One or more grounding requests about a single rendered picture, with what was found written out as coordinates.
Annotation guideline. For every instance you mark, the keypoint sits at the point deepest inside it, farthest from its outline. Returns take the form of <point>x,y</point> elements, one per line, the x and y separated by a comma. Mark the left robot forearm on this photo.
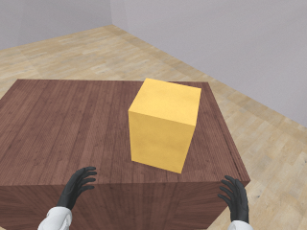
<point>58,218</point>

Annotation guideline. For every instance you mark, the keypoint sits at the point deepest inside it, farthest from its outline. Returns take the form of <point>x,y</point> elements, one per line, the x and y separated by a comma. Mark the carton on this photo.
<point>162,121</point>

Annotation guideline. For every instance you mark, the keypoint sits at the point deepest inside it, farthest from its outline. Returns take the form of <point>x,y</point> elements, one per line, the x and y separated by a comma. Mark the robot right hand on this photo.
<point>238,202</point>

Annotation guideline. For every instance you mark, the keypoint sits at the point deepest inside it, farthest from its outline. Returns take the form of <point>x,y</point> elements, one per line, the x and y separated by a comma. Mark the robot left hand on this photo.
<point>74,187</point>

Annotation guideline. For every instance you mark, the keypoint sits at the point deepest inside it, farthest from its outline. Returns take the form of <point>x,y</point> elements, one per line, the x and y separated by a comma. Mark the right robot forearm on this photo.
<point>239,225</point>

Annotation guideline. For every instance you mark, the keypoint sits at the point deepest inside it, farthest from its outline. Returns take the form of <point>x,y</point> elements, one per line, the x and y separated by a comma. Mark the pedestal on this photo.
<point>49,129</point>

